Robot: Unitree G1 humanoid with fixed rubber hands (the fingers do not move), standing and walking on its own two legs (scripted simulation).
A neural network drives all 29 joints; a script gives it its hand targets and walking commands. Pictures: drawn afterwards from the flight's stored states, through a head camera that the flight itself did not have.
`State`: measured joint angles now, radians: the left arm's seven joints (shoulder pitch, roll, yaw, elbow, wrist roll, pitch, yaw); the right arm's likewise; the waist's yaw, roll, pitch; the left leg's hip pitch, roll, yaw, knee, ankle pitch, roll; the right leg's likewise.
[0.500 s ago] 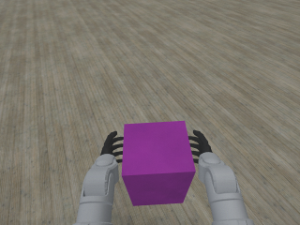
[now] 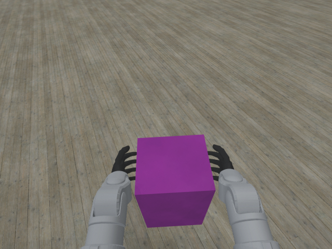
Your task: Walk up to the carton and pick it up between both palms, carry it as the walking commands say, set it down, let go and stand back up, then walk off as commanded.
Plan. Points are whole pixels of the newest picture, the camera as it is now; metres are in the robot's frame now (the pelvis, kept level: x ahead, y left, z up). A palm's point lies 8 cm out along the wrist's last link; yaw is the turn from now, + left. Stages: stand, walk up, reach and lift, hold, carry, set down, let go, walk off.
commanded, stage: carry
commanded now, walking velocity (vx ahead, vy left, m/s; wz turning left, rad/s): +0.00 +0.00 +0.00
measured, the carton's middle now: (172, 185) +0.31 +0.00 -0.03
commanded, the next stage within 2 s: hold in 0.98 s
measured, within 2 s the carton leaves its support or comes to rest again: neither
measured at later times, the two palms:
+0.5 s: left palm (122, 181) +0.28 +0.12 +0.05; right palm (231, 180) +0.28 -0.13 +0.05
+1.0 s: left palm (126, 185) +0.27 +0.11 +0.05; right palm (235, 185) +0.26 -0.14 +0.04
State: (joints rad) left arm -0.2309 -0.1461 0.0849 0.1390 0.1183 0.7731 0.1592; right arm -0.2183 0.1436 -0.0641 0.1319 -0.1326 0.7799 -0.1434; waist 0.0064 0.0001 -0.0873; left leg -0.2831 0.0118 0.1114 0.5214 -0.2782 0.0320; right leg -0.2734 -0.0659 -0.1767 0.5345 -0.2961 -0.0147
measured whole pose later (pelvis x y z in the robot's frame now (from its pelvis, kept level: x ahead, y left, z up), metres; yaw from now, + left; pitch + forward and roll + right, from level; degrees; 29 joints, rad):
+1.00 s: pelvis -0.02 -0.01 +0.00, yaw -1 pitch +1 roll +0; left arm -0.24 -0.15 0.09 0.18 0.14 0.76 0.15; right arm -0.23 0.15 -0.07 0.16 -0.15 0.77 -0.13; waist 0.00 0.01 -0.07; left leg -0.28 0.03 0.10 0.51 -0.23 0.01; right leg -0.27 -0.04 -0.16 0.51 -0.25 -0.04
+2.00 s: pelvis -0.08 +0.00 -0.04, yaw -6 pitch +10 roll +1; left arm -0.54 -0.20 0.45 0.67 0.33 0.20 0.06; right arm -0.53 0.20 -0.39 0.67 -0.35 0.21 -0.09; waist 0.04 0.00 0.06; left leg -0.71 -0.06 -0.07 0.82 -0.29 -0.01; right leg -0.74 0.06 0.07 0.82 -0.26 -0.01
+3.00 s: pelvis -0.09 +0.02 -0.18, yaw -5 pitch +33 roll +0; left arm -0.74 -0.11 0.37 0.76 0.15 0.10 0.14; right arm -0.72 0.09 -0.33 0.75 -0.15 0.11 -0.14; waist 0.01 0.01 -0.10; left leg -1.54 -0.14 -0.09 1.48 -0.51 -0.02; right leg -1.55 0.11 0.09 1.46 -0.48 0.04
